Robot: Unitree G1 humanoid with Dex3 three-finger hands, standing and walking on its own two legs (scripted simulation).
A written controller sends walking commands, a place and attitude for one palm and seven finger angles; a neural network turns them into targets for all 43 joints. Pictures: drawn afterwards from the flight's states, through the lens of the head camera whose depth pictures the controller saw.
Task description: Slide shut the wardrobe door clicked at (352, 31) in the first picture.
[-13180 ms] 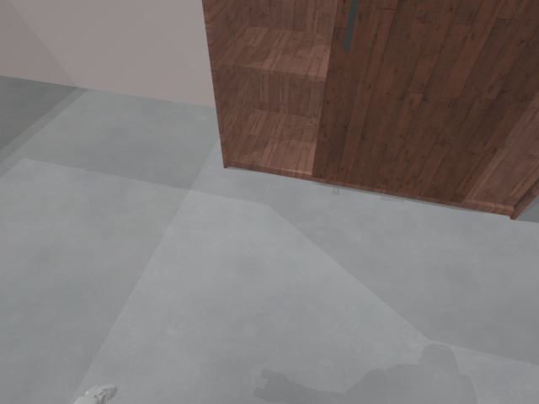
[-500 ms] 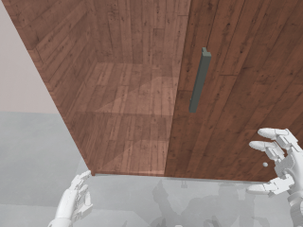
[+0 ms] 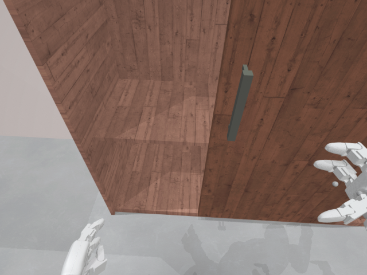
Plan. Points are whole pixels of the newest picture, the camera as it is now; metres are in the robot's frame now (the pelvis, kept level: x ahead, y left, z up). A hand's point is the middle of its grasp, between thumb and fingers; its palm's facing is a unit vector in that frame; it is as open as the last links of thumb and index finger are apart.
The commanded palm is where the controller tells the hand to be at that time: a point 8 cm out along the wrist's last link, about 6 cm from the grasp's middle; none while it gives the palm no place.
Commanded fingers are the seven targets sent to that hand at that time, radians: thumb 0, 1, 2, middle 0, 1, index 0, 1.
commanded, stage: raise the hand with hooked fingers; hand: right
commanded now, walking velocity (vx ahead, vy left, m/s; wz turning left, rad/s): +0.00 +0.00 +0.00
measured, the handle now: (237, 105) +0.53 -0.13 +0.09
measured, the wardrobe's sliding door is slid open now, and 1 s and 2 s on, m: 0.47 0.47 0.47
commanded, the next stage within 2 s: move the hooked fingers beside the handle in 0.30 s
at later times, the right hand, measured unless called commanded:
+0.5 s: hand (321, 180) +0.28 -0.25 +0.12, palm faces +0.08 +1.00 -0.05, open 14.0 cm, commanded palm +0.26 -0.30 +0.12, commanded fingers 0.00 0.50 -0.30 0.30 1.20 0.30 1.20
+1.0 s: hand (301, 157) +0.34 -0.23 +0.11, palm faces +0.05 +1.00 -0.03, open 14.0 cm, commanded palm +0.31 -0.28 +0.11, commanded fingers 0.00 0.50 -0.30 0.30 1.20 0.30 1.20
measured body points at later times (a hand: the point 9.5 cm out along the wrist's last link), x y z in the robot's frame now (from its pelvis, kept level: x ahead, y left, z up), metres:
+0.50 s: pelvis +0.00 +0.02 +0.00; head +0.00 +0.04 +0.45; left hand +0.18 +0.26 -0.07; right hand +0.27 -0.30 +0.12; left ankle -0.02 +0.13 -0.72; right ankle +0.08 -0.10 -0.72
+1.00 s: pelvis +0.01 +0.02 +0.00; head +0.02 +0.03 +0.45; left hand +0.15 +0.28 -0.09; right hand +0.33 -0.29 +0.12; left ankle -0.02 +0.13 -0.72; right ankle +0.08 -0.10 -0.72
